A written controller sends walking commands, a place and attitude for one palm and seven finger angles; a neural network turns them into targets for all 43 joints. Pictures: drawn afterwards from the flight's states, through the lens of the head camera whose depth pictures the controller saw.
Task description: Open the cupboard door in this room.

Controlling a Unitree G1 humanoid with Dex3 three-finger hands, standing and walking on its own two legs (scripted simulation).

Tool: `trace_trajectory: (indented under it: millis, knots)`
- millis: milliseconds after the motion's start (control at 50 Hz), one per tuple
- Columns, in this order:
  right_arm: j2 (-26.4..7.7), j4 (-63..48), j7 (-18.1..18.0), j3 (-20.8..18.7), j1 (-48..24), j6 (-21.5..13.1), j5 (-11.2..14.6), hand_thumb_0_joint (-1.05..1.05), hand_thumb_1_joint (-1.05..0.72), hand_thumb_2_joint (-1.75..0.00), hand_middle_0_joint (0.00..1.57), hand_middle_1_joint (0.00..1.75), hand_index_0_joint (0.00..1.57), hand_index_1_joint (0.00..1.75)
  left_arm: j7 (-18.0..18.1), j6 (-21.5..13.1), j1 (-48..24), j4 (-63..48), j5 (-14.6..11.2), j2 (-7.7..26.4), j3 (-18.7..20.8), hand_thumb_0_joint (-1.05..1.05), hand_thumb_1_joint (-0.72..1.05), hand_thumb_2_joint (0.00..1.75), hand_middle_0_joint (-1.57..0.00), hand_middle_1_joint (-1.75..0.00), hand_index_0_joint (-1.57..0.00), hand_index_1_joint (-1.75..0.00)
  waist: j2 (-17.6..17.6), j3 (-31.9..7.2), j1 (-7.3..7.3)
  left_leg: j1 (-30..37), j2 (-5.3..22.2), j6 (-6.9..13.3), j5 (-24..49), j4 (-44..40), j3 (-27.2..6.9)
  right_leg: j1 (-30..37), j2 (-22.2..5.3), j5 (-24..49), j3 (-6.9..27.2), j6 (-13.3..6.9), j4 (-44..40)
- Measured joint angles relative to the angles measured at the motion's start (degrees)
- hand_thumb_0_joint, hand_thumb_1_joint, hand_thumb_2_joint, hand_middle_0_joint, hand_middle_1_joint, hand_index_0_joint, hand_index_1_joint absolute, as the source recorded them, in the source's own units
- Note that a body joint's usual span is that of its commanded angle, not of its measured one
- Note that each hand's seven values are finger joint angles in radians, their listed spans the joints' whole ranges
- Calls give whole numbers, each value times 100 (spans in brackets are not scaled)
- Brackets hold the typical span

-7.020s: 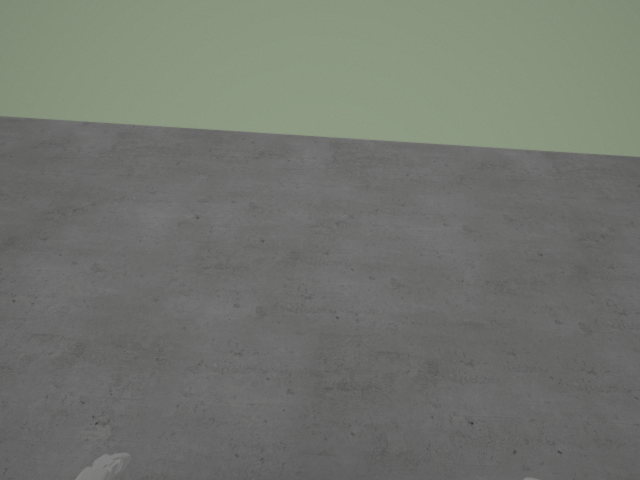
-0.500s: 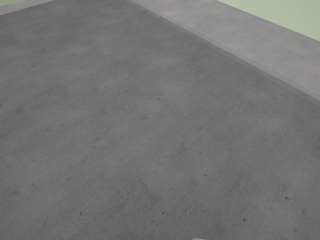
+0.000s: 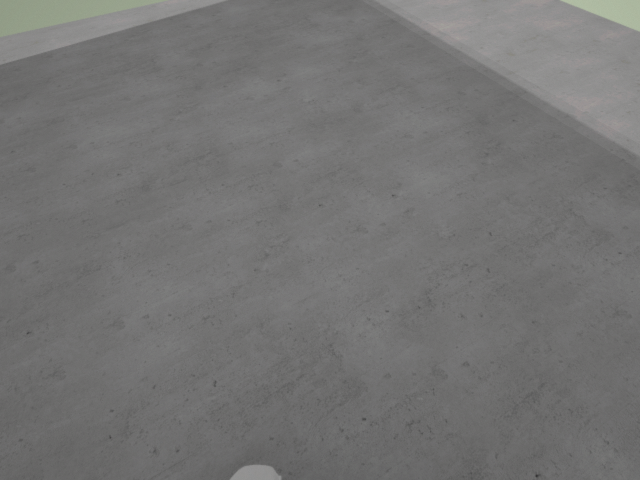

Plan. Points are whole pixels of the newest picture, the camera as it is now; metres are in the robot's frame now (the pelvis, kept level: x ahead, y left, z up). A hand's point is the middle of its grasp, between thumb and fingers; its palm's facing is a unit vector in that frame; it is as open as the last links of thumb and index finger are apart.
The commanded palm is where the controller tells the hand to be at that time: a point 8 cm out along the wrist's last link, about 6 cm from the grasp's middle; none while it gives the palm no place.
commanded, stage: turn or walk to find it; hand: left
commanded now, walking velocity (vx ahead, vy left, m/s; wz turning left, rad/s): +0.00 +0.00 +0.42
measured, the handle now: out of the picture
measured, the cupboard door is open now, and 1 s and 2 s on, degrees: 0 0 0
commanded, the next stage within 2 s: none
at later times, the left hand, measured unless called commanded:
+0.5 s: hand out of the picture +0.02 +0.26 -0.16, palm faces +0.20 -0.94 -0.26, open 7.3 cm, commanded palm none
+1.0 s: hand out of the picture -0.08 +0.18 -0.15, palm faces +0.43 -0.86 -0.27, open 7.3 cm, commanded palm none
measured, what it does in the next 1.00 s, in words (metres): steps on the spot, turning left: left foot, then right foot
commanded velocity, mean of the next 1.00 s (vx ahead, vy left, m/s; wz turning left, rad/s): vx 0.00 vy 0.00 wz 0.42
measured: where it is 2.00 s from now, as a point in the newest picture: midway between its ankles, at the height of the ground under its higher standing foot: outside the picture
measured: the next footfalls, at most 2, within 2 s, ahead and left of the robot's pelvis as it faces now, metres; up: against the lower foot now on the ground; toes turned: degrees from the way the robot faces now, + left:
left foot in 0.14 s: +0.02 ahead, +0.15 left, +0.00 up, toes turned +8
right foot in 0.62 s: +0.03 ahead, -0.09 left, +0.00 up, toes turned +10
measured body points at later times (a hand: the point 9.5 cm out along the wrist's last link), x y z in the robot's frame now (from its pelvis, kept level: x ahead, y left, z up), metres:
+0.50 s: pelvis -0.03 +0.04 +0.00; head +0.00 +0.04 +0.45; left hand +0.01 +0.31 -0.14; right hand +0.09 -0.19 -0.14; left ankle -0.02 +0.14 -0.74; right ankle -0.01 -0.11 -0.69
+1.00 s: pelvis -0.05 -0.02 +0.00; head -0.02 -0.04 +0.45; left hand -0.10 +0.22 -0.13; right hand +0.08 -0.25 -0.16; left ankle -0.15 +0.12 -0.67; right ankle -0.01 -0.09 -0.74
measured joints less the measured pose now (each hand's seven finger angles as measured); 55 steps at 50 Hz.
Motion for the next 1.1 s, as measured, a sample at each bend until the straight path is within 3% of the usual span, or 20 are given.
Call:
trace_trajectory:
  millis: [80,120,140,180,220,320,480,560,620,660,700,760,840,940,1100]
  knots:
    - [49,-79,-12,80,-258,-75,48,1,-91,-90,19,30,20,30,-22,28,100,81,31,159,52,0,91,90,-20,-30,-21,-30,-152,97,143,494,-17,68,-124,-1257,273,-127,-179,-113,-150,123,283]
    - [68,-162,-7,117,-357,-157,60,1,-91,-90,19,30,20,30,-28,64,161,141,9,262,87,0,91,90,-20,-30,-21,-30,-205,97,173,837,-56,126,379,-2110,415,-219,-271,-239,-245,226,549]
    - [83,-201,-2,130,-400,-217,52,1,-91,-90,19,30,20,30,-32,97,202,159,-17,327,110,0,91,90,-20,-30,-21,-30,-253,78,185,957,-92,312,610,-2417,459,-315,-341,-341,-263,284,772]
    - [194,-260,0,167,-516,-300,34,1,-91,-90,19,30,20,30,-13,224,203,227,-49,483,157,0,91,90,-20,-30,-21,-30,-439,102,253,907,-200,566,529,-2283,505,-646,-330,-1072,108,391,1590]
    - [268,-321,-26,220,-553,-355,16,1,-91,-90,20,30,20,30,7,345,196,294,-45,561,184,0,91,90,-20,-30,-20,-30,-453,61,270,956,-197,646,502,-2338,480,-963,-160,-1373,412,427,2434]
    - [334,-384,-100,301,-528,-382,12,0,-91,-90,20,30,20,30,-58,338,11,269,-56,575,195,1,91,90,-20,-30,-20,-30,-318,2,220,1149,-262,697,863,-2868,280,-1380,-5,-847,765,512,3266]
    - [374,-364,-70,281,-295,-342,-3,0,-90,-90,20,30,20,30,-55,300,-319,18,-61,444,163,0,91,90,-20,-30,-20,-30,-178,-64,71,1095,-452,683,1184,-3172,25,-1277,83,-699,1002,581,2657]
    - [332,-324,-61,221,-134,-284,-33,1,-90,-90,20,30,20,30,-43,260,-463,-97,-89,329,125,0,91,90,-20,-30,-20,-30,-44,-55,-70,913,-492,585,1226,-3059,-144,-927,230,-798,980,518,1753]
    - [273,-279,-53,165,9,-236,-17,1,-90,-90,20,30,20,30,-46,156,-497,-202,-109,253,81,0,91,90,-20,-30,-20,-30,30,-83,-116,678,-554,456,1187,-2812,-271,-450,329,-232,919,456,590]
    - [169,-214,-53,96,64,-184,19,1,-91,-90,20,30,20,30,-32,69,-503,-212,-64,117,41,0,91,90,-20,-30,-20,-30,263,-32,-137,449,-501,381,695,-2283,-424,-359,442,-65,731,146,435]
    - [127,-164,-45,42,144,-95,7,1,-91,-90,20,30,20,30,-27,38,-418,-247,-48,45,-13,0,91,90,-20,-30,-20,-30,257,-61,-141,64,-593,347,-47,-1159,-350,-321,347,-101,601,-73,440]
    - [57,-90,2,-19,192,-19,-21,1,-91,-90,20,30,20,30,-8,52,-255,-214,-56,-27,-25,0,91,90,-20,-30,-21,-30,203,-102,-109,-347,-523,276,31,322,-209,-158,241,10,473,-148,172]
    - [-14,-52,26,-58,237,-24,-26,1,-91,-90,20,30,20,30,-7,47,-118,-102,-59,-74,-45,0,91,90,-20,-30,-21,-30,189,-102,-145,-476,-256,119,463,1048,-189,-26,173,145,222,-167,-75]
    - [-24,43,19,-39,189,26,-25,1,-91,-90,20,30,20,30,12,9,8,-18,-31,-60,-15,0,91,90,-20,-30,-21,-30,98,-80,-42,-198,-19,7,345,667,-125,-48,64,157,-52,-179,-90]
    - [84,-62,-4,94,-278,-70,52,1,-91,-90,19,30,20,30,-26,40,132,138,34,186,67,0,91,90,-20,-30,-21,-30,-148,55,208,584,11,95,-192,-1222,358,-286,-222,67,-442,-37,263]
